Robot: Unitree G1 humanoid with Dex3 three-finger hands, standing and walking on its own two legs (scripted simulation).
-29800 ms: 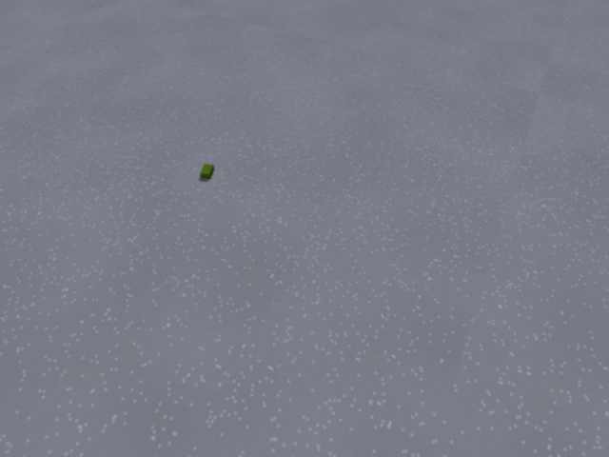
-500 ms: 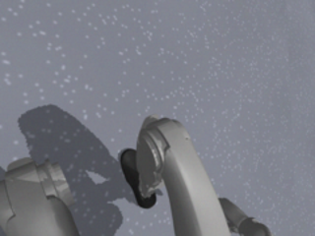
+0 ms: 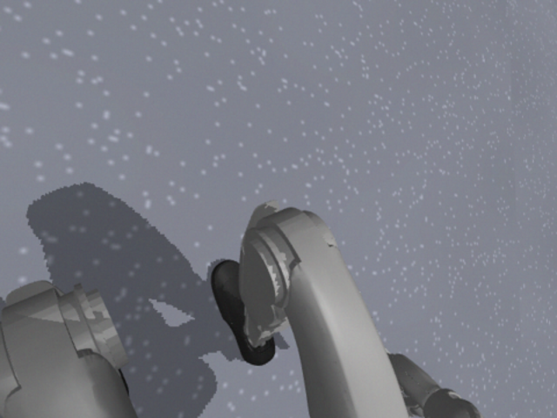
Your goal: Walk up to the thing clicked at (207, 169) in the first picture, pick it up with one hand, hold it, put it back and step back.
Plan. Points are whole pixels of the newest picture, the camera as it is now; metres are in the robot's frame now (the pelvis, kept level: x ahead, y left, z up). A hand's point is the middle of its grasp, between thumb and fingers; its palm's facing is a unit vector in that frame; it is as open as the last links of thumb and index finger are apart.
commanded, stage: withdraw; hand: left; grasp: from above
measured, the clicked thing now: out of the picture +0.45 +0.34 -0.28
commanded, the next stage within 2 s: home in 0.88 s
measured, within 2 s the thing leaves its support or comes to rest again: neither
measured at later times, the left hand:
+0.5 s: hand out of the picture +0.45 +0.35 -0.08, palm faces -0.44 -0.09 -0.89, open 12.0 cm
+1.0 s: hand out of the picture +0.45 +0.33 -0.16, palm faces -0.42 -0.09 -0.90, open 11.5 cm
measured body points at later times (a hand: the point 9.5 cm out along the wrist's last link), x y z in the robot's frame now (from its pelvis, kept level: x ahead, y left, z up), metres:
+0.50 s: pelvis +0.00 +0.00 +0.06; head +0.22 +0.09 +0.44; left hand +0.47 +0.35 -0.03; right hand +0.11 -0.26 -0.05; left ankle +0.06 +0.12 -0.27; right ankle +0.13 -0.12 -0.27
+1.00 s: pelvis -0.01 -0.01 +0.02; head +0.24 +0.11 +0.38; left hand +0.46 +0.34 -0.11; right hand +0.04 -0.28 -0.05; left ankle +0.06 +0.12 -0.27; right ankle +0.13 -0.12 -0.27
